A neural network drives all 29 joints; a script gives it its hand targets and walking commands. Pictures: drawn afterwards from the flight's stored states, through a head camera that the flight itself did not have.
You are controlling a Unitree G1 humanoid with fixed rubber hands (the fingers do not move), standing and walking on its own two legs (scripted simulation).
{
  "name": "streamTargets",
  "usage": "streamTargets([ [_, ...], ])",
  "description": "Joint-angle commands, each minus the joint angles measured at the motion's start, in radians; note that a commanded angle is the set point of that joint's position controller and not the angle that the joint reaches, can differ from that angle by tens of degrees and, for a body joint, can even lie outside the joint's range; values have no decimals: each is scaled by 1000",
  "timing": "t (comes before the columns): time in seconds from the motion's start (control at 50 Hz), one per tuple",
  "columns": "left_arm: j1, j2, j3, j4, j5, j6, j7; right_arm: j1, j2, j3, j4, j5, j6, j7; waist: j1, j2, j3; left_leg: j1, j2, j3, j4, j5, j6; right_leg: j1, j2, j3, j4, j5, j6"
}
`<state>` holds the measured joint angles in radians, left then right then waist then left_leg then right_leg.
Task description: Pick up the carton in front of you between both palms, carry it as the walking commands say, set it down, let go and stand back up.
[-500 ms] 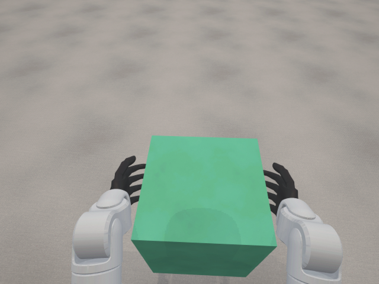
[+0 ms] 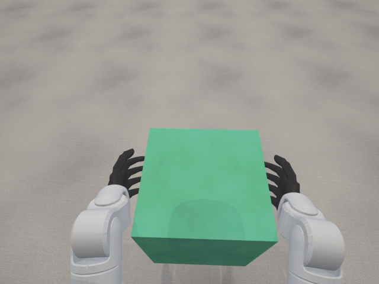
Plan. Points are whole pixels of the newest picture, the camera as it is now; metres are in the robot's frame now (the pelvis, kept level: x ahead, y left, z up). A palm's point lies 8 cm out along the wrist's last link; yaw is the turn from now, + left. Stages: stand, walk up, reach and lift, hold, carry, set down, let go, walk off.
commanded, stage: carry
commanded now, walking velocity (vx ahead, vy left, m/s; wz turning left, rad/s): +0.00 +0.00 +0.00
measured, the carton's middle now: (201, 202) +0.27 +0.00 +0.03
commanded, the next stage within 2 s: hold in 1.94 s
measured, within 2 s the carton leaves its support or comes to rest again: neither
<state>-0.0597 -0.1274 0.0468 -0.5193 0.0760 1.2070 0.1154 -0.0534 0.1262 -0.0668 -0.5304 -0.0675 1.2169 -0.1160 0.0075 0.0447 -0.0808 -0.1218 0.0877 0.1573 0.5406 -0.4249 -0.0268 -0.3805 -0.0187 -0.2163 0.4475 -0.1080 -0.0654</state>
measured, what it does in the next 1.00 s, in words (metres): stands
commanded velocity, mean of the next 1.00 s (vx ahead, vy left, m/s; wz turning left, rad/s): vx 0.00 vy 0.00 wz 0.00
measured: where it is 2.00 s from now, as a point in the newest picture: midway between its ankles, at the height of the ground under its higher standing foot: outside the picture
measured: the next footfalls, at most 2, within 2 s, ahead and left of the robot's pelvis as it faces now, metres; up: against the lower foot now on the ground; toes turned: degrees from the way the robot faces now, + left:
none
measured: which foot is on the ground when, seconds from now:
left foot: down 0.00-1.00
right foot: down 0.00-1.00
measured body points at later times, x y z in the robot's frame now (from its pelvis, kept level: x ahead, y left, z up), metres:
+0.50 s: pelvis +0.05 +0.01 +0.00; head +0.04 +0.01 +0.45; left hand +0.32 +0.17 +0.06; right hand +0.33 -0.13 +0.05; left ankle -0.07 +0.11 -0.73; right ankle +0.08 -0.09 -0.73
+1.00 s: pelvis +0.00 +0.02 +0.00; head +0.00 +0.01 +0.45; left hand +0.31 +0.18 +0.03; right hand +0.31 -0.12 +0.02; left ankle -0.07 +0.11 -0.73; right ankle +0.08 -0.09 -0.73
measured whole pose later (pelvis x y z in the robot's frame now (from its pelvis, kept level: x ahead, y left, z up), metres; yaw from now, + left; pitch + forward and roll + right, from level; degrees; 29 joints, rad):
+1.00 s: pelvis +0.00 +0.02 +0.00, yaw +2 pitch +1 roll +0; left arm -0.24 -0.15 0.19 0.20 0.24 0.68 0.02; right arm -0.23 0.15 -0.19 0.20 -0.24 0.69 -0.02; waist 0.00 0.01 -0.05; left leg -0.15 0.05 0.15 0.53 -0.40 0.01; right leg -0.38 -0.08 -0.20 0.52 -0.15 -0.03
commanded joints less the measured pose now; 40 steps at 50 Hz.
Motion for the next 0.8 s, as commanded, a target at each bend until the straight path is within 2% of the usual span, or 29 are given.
streamTargets([
  [0.0, -323, -783, -625, -3, -332, 31, -178, -378, 758, 677, -57, 324, 37, 167, -7, -228, -294, -162, 11, -61, -4, -46, -13, 460, -309, 317, -69, 700, -82],
  [0.02, -328, -807, -620, 13, -329, 31, -182, -392, 785, 686, -43, 328, 37, 170, -11, -204, -293, -122, 12, -67, -96, -17, -9, 434, -279, 283, -70, 634, -61],
  [0.04, -333, -830, -621, 22, -329, 28, -186, -406, 812, 693, -35, 334, 33, 173, -11, -176, -293, -73, 16, -63, -167, 78, -9, 404, -242, 237, -62, 551, -26],
  [0.06, -343, -850, -625, 27, -332, 23, -189, -421, 837, 698, -32, 340, 29, 177, -7, -171, -295, -33, 33, -73, -179, 164, -11, 370, -208, 201, -40, 486, 6],
  [0.08, -377, -866, -631, 14, -338, 19, -194, -442, 864, 705, -31, 341, 22, 180, -6, -117, -293, -39, 58, -80, -140, 289, -12, 370, -185, 157, 0, 502, 16],
  [0.12, -391, -888, -640, 23, -341, 12, -195, -446, 875, 703, -16, 344, 15, 186, -4, -79, -307, -13, 63, -66, -89, 429, -14, 349, -169, 147, 47, 579, 11],
  [0.18, -383, -883, -647, 43, -328, -1, -197, -422, 870, 695, 21, 331, -2, 192, -5, -58, -325, -20, 59, -65, -62, 518, -15, 359, -167, 139, 96, 668, -1],
  [0.22, -388, -876, -654, 60, -319, -15, -201, -414, 864, 687, 50, 315, -17, 198, -5, -50, -325, -21, 56, -64, -52, 545, -15, 347, -162, 134, 112, 682, -3],
  [0.28, -405, -862, -657, 99, -301, -43, -212, -417, 851, 674, 100, 288, -47, 210, -5, -37, -311, -9, 61, -66, -48, 586, -12, 307, -153, 127, 125, 634, 0],
  [0.38, -443, -855, -648, 162, -274, -109, -233, -445, 840, 652, 164, 255, -117, 231, -6, -7, -280, 21, 84, -68, -43, 680, 2, 232, -135, 111, 136, 447, 11],
  [0.42, -423, -824, -634, 164, -256, -135, -229, -410, 801, 631, 169, 229, -142, 226, -6, -2, -271, 23, 90, -65, -42, 679, 9, 219, -133, 108, 136, 387, 15],
  [0.44, -439, -820, -622, 190, -240, -147, -231, -445, 807, 627, 182, 221, -156, 226, -7, -3, -268, 17, 90, -65, -40, 673, 12, 219, -133, 106, 138, 377, 15],
  [0.58, -443, -755, -521, 316, -163, -257, -239, -458, 748, 543, 303, 150, -268, 232, -7, -27, -239, -29, 78, -65, -66, 507, 23, 233, -144, 112, 107, 340, 18],
  [0.78, -546, -753, -363, 597, -51, -474, -267, -567, 751, 393, 583, 50, -482, 264, -4, -34, -198, -76, 67, -81, -115, 292, 41, 217, -146, 126, 49, 182, 27],
])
